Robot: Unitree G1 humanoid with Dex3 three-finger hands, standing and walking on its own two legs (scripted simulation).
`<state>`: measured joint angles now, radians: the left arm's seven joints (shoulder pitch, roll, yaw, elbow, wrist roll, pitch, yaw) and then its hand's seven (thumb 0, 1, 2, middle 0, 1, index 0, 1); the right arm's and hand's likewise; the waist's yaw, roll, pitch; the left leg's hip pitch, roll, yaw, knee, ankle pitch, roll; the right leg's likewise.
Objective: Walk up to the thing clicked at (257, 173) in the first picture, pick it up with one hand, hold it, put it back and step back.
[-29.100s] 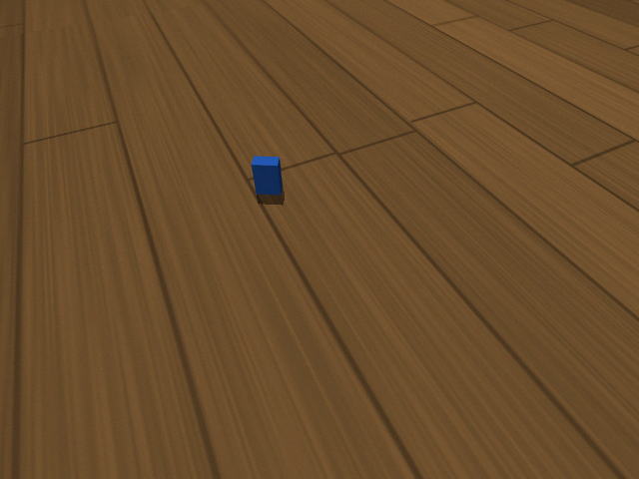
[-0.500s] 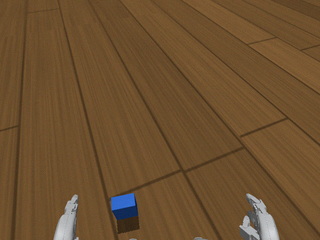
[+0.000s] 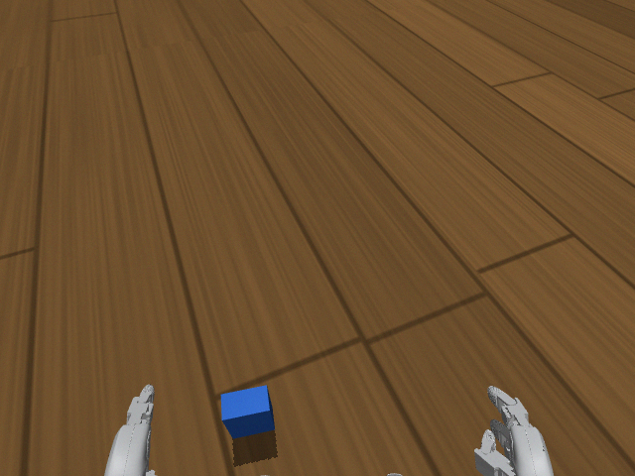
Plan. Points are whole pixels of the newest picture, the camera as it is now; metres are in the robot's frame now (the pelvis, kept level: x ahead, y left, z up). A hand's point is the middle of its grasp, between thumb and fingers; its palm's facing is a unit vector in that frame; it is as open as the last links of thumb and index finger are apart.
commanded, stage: home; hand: left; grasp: from the side
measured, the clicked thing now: (249, 412) +0.39 +0.20 -0.63
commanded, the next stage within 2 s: stand in 0.24 s
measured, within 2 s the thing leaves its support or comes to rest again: neither
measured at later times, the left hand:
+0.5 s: hand (184, 458) +0.17 +0.18 -0.05, palm faces +0.12 -0.96 -0.27, open 16.3 cm
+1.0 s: hand out of the picture +0.08 +0.25 -0.11, palm faces -0.01 -0.94 -0.35, open 7.6 cm
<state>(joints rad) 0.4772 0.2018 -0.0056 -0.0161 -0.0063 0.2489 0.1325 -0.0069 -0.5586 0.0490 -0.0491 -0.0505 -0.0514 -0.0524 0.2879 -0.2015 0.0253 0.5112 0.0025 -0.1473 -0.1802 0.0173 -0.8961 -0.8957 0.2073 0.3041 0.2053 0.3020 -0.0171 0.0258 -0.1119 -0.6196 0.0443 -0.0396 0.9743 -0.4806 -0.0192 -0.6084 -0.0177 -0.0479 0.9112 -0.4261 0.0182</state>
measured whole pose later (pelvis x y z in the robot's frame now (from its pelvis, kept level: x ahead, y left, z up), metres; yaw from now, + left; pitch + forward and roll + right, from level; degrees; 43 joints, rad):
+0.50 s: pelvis +0.00 +0.00 +0.00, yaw +0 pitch +7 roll -2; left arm 0.47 0.20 -0.01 -0.01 -0.01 0.26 0.13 -0.01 -0.40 0.21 -0.12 -0.16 -0.12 -0.16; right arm 0.28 -0.20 0.02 0.51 0.00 -0.14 -0.18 0.02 -0.90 -0.90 0.21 0.30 0.21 0.30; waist -0.02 0.03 -0.11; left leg -0.61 0.04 -0.04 0.97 -0.48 -0.02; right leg -0.60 -0.02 -0.05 0.91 -0.43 0.02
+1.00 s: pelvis +0.00 +0.01 +0.03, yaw +0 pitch -1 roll +0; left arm 0.25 0.33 0.02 0.84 0.04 0.00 0.02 0.01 0.86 0.90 -0.20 -0.30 -0.20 -0.30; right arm 0.22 -0.32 -0.04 0.91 -0.05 0.00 -0.01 0.01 -0.90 -0.89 0.21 0.30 0.20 0.30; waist 0.01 -0.01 0.03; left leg -0.32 0.01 -0.01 0.70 -0.36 0.00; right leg -0.33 -0.05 -0.02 0.68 -0.33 0.03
